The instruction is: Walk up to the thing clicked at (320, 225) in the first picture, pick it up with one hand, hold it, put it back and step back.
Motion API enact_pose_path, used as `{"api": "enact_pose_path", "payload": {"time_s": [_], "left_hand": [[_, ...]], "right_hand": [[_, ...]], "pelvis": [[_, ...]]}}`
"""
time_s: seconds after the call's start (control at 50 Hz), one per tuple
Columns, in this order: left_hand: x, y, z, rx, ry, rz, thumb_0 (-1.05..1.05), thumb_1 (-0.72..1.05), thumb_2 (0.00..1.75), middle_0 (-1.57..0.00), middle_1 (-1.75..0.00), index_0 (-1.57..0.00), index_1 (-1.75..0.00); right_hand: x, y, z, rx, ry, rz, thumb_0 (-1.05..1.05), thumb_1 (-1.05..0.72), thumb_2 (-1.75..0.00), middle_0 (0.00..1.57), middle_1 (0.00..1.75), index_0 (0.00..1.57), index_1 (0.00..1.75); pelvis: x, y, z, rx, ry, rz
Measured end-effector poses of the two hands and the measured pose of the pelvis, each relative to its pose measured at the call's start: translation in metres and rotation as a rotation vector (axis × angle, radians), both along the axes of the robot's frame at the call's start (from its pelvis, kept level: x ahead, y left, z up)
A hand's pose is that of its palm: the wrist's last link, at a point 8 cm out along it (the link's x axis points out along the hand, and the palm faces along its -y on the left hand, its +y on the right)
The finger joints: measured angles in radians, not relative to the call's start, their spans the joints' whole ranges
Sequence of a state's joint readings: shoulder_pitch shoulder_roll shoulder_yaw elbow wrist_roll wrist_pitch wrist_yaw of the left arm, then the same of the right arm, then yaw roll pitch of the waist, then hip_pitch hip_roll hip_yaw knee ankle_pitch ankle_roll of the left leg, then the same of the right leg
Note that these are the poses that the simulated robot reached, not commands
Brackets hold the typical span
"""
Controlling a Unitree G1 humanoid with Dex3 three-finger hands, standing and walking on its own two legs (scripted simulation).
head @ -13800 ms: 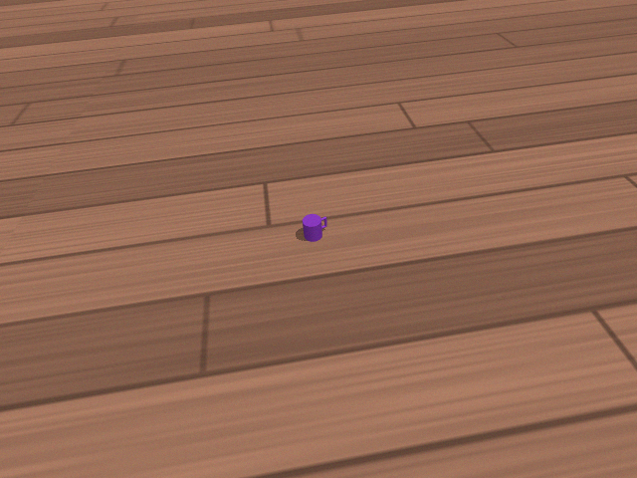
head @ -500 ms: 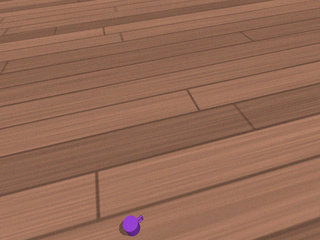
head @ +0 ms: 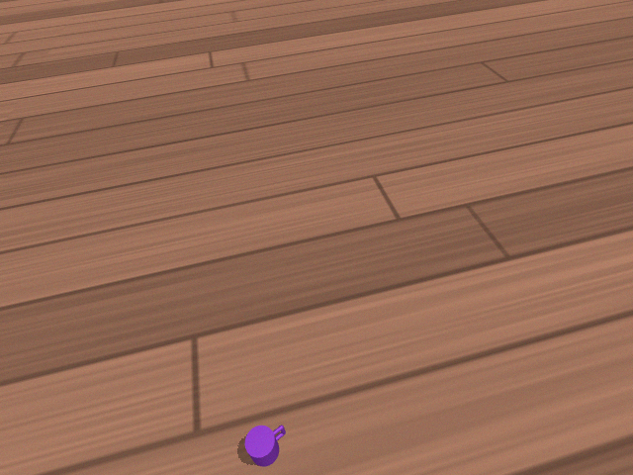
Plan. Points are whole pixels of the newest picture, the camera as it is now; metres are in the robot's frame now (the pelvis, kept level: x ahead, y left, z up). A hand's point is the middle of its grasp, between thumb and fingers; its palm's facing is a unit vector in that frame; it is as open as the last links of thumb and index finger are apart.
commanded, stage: stand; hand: left
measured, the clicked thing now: (267, 442) +0.40 +0.24 -0.74
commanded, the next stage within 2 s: walk up in 0.04 s
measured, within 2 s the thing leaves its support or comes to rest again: neither
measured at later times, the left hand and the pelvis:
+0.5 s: hand out of the picture +0.05 +0.30 -0.19, palm faces -0.03 -0.93 -0.37, open 7.4 cm; pelvis -0.11 +0.04 -0.04, yaw +0 degrees
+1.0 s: hand out of the picture -0.10 +0.27 -0.16, palm faces -0.05 -0.91 -0.40, open 7.4 cm; pelvis -0.22 +0.01 -0.02, yaw -4 degrees
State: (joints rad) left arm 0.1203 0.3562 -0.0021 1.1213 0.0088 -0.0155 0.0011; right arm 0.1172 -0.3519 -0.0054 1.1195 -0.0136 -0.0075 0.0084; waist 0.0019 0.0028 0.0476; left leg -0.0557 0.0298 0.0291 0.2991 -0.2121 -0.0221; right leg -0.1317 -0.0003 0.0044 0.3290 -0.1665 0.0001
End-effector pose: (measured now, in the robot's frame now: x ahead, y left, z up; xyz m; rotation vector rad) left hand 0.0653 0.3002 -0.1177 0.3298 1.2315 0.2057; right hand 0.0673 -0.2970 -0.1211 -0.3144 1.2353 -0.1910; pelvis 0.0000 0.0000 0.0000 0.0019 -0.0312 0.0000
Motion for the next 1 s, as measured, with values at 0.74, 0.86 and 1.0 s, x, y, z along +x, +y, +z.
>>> {"api": "enact_pose_path", "payload": {"time_s": [0.74, 0.86, 1.0], "left_hand": [[-0.093, 0.045, -0.025, 0.012, -0.038, -0.07, 0.0, 0.9, 0.9, -0.2, -0.3, -0.2, -0.3], [-0.126, 0.035, -0.023, 0.057, -0.043, -0.089, 0.0, 0.9, 0.9, -0.2, -0.29, -0.2, -0.3], [-0.175, 0.012, 0.002, 0.048, -0.081, -0.065, 0.0, 0.9, 0.9, -0.21, -0.3, -0.2, -0.3]], "right_hand": [[-0.178, 0.022, 0.003, -0.118, 0.047, -0.059, 0.01, -0.9, -0.9, 0.21, 0.3, 0.21, 0.3], [-0.183, 0.0, -0.014, -0.099, -0.045, -0.043, 0.01, -0.9, -0.9, 0.21, 0.3, 0.21, 0.3], [-0.197, -0.01, -0.009, -0.057, -0.096, -0.036, 0.01, -0.9, -0.9, 0.2, 0.3, 0.21, 0.3]], "pelvis": [[-0.154, 0.04, -0.02, -0.02, 0.016, -0.037], [-0.188, 0.023, -0.032, -0.007, 0.001, -0.074], [-0.222, 0.01, -0.02, 0.029, -0.009, -0.061]]}}
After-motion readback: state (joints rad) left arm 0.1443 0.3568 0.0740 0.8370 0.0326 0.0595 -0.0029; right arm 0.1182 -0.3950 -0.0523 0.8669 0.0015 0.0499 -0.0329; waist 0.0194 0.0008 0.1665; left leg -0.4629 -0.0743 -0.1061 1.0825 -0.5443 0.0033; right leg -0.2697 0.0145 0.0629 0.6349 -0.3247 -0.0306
